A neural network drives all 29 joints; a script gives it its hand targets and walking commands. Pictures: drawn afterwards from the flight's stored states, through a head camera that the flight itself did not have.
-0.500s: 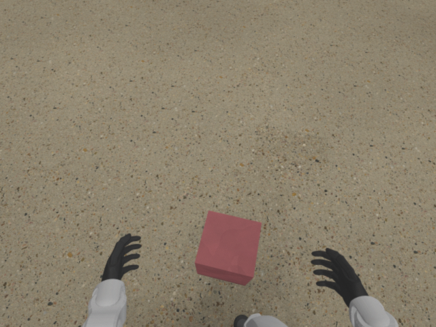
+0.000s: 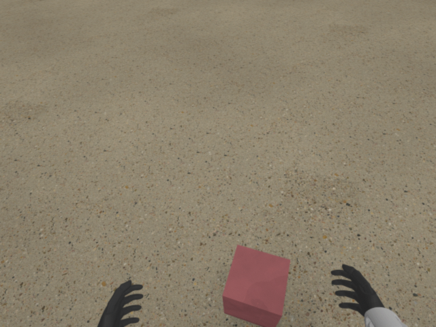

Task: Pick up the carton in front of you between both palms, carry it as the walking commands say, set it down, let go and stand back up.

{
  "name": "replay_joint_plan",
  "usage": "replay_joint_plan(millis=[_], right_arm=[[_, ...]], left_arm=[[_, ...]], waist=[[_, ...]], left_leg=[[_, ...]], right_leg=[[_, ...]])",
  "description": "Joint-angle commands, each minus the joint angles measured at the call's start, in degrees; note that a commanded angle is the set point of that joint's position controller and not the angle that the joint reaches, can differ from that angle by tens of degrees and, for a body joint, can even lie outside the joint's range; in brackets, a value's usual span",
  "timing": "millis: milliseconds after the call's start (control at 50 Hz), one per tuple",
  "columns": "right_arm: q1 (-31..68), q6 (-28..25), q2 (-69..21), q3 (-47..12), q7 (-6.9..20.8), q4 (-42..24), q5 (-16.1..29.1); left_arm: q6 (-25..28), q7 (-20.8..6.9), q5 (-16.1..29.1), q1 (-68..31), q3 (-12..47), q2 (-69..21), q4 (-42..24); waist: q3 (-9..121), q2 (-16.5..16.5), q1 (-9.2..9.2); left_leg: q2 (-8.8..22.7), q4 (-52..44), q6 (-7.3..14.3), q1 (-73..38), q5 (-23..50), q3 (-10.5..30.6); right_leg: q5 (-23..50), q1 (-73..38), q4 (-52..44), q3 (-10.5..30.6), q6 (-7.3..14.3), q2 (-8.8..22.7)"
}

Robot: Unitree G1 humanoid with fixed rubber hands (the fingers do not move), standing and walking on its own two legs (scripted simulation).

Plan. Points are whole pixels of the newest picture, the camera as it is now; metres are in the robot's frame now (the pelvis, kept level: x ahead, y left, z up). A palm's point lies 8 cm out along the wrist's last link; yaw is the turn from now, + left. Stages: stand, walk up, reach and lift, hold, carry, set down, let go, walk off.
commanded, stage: let go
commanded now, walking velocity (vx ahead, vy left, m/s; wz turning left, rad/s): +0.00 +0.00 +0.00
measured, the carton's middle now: (255, 287) +0.39 -0.10 -0.65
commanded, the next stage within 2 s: stand in 0.16 s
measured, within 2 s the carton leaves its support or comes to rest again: neither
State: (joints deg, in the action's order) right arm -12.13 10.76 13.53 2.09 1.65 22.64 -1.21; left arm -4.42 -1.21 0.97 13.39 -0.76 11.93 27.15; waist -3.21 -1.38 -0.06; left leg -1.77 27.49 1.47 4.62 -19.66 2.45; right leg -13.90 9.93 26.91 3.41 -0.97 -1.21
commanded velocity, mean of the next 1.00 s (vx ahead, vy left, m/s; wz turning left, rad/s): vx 0.00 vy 0.00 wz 0.00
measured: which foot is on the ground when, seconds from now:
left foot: down 0.00-1.00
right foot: down 0.00-1.00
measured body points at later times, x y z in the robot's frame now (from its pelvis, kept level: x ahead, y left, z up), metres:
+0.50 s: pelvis +0.01 -0.03 +0.00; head +0.02 -0.06 +0.45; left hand +0.12 +0.27 -0.08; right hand +0.16 -0.31 -0.11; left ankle -0.05 +0.10 -0.74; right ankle +0.01 -0.13 -0.74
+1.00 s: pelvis +0.01 -0.04 +0.00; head +0.01 -0.05 +0.45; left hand +0.11 +0.27 -0.09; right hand +0.14 -0.33 -0.11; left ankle -0.05 +0.10 -0.74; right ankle +0.01 -0.13 -0.74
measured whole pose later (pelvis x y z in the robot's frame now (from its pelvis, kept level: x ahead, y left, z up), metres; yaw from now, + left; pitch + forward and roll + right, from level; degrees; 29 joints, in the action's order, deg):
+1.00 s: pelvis +0.01 -0.04 +0.00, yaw +3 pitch -2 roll +0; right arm -10.9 -0.5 21.5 0.5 -1.8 48.0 -1.9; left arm -0.1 0.8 -1.5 8.0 -2.2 19.2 51.6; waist -0.9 -2.7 -0.5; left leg -0.1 24.2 -1.3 4.6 -18.1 5.3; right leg -14.4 10.1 26.1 -0.2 1.8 -2.1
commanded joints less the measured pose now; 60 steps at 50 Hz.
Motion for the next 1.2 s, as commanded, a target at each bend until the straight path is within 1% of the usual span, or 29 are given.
replay_joint_plan(millis=[0,140,160,180,200,220,240,260,300,360,420,480,540,740,1180], right_arm=[[2.07,0.56,5.7,1.52,-0.53,-5.75,0.07],[3.05,2.06,4.69,1.14,-0.88,-6.73,0.08],[4.9,-2.8,11.23,2.84,-2.74,1.1,-1.2],[3.36,-5.14,10.93,2.88,-3.06,1.64,-1.51],[2.88,-6.62,10.2,2.5,-2.91,2.91,-1.66],[2.59,-7.75,10.06,2.41,-2.72,3.95,-1.58],[2.45,-8.59,9.95,2.31,-2.55,4.91,-1.47],[2.47,-9.22,10.29,2.26,-2.27,5.89,-1.41],[2.3,-10.11,10.74,2.09,-2.08,7.47,-1.37],[1.68,-10.82,11.87,1.91,-2.3,9.74,-1.43],[1.08,-11.17,12.95,1.7,-2.76,11.86,-1.38],[0.46,-11.26,13.6,1.44,-3.12,13.72,-1.24],[0.2,-11.28,14.11,1.24,-3.35,15.18,-1.15],[1.2,-11.56,15.04,0.64,-3.72,18.68,-0.93],[3.08,-12.25,17.05,-0.01,-3.39,26.31,-0.5]], left_arm=[[0.25,0.17,-0.31,-2.89,-1.76,4.81,-4.83],[-0.72,-0.48,-0.79,-3.3,-2.32,5.17,-4.47],[0.96,1.52,-3.36,-1.4,-5.03,12.86,3.47],[1.82,2.28,-4.07,-0.74,-5.06,13.98,3.8],[2.48,2.35,-4.46,-2.05,-4.91,13.49,4.32],[3.08,2.31,-4.64,-2.96,-4.75,13.08,4.76],[3.52,2.29,-4.48,-3.73,-4.6,12.66,5.2],[3.91,2.02,-4.29,-4.32,-4.5,12.52,5.87],[4.45,1.75,-3.86,-4.73,-4.51,12.69,7.12],[4.84,1.81,-3.48,-4.39,-4.56,13.49,9.09],[4.93,2.1,-3.19,-3.67,-4.52,14.33,11.05],[4.86,2.38,-3.01,-3.4,-4.47,15.21,12.74],[4.76,2.55,-2.93,-3.65,-4.37,15.81,14.06],[4.83,2.55,-2.64,-5.5,-3.93,16.42,17.79],[5.07,1.9,-2.22,-8.17,-3.01,17.78,25.21]], waist=[[1.33,-1.38,0.32],[1.41,0.53,-0.33],[0.18,-5.1,-1.4],[0.78,-3.38,-0.89],[0.99,-1.57,-0.46],[1.03,-0.09,-0.18],[1.48,1.38,-0.1],[2.73,2.2,0.12],[3.93,2.59,0.15],[5.54,2.65,0.04],[6.73,2.43,-0.16],[7.19,2.34,-0.19],[7.05,2.01,-0.17],[5.95,1.04,-0.37],[3.06,0.94,-0.5]], left_leg=[[1.41,-5.87,-2.93,6.51,20.44,0.14],[0.28,-5.74,-1.78,8.11,13.4,-1.16],[2.27,-3.51,-2.38,11.75,3.42,1.36],[2.62,-3.28,-1.96,10.23,-0.56,2.13],[2.87,-3.1,-1.73,10.02,-3.59,2.93],[3.06,-2.75,-1.48,9.39,-4.74,3.54],[3.15,-2.02,-1.3,8.73,-4.14,3.81],[3.22,-1.4,-1.04,7.7,-2.29,3.9],[3.45,-0.7,-0.86,6.71,2.2,3.89],[4.01,-0.55,-0.95,5.65,8.89,4.23],[4.54,-0.53,-1.17,4.84,14.37,4.5],[4.71,-0.5,-1.38,4.31,17.49,4.46],[4.86,-0.72,-1.46,4.1,19.09,4.51],[5.43,-2.73,-1.42,3.95,19.94,4.83],[6.54,-8.62,-0.91,3.93,14.12,6.09]], right_leg=[[9.15,-5.59,-0.93,-3.97,0.31,-3.57],[9.04,-7.9,-1.12,-3.03,-0.26,-2.53],[4.98,1.06,-1.48,-0.24,-0.07,2.75],[0.7,2.8,-2.41,0.95,0.61,3.35],[-4.41,5.23,-3.35,1.7,0.91,3.34],[-7.7,6.8,-4.21,2.3,1.23,3.34],[-8.97,7.62,-4.59,2.77,1.51,3.48],[-8.33,7.53,-4.6,3.13,1.81,3.72],[-4.3,6.79,-4.15,3.49,2.28,4.18],[5.03,4.19,-2.53,3.24,2.49,4.6],[12.77,1.43,-1.21,2.79,2.49,4.83],[17.27,-0.56,-0.78,2.74,2.54,5.19],[19.28,-1.68,-0.76,2.71,2.62,5.44],[19.37,-3.67,-2.02,2.75,2.81,5.86],[10.43,-3.93,-6.62,3.57,2.81,6.34]])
